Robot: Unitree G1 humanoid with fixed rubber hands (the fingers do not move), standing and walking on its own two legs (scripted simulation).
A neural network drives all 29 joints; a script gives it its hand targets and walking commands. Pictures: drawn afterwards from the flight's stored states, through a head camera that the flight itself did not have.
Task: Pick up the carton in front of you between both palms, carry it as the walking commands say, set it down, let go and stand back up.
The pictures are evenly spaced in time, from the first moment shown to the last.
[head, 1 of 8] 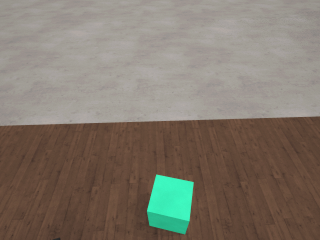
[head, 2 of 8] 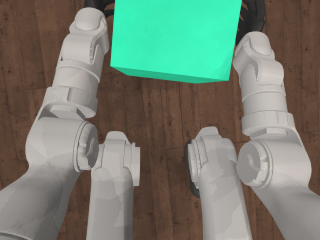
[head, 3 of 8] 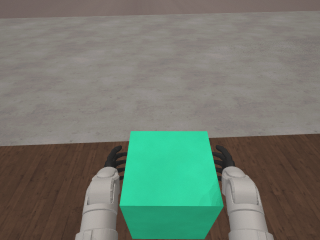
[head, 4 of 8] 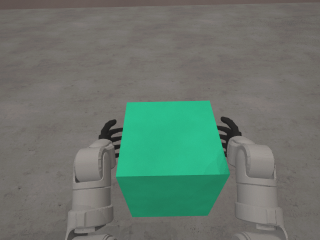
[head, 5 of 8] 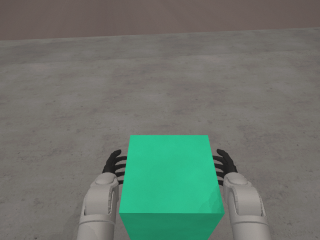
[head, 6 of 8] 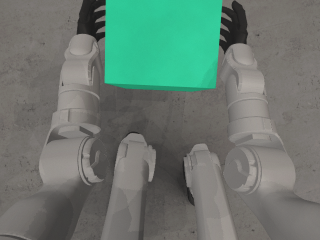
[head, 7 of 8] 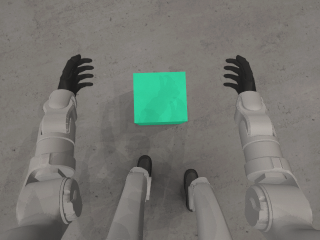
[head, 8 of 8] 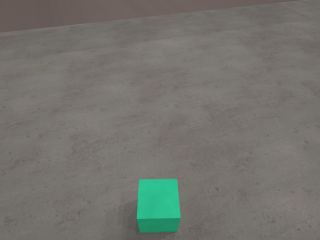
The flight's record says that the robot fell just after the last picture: no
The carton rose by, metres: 0.69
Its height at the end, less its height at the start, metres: -0.08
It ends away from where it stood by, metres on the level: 3.13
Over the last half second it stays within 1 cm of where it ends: yes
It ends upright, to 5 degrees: yes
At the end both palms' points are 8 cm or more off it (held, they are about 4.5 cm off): yes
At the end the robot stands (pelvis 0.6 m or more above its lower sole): yes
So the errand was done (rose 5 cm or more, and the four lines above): yes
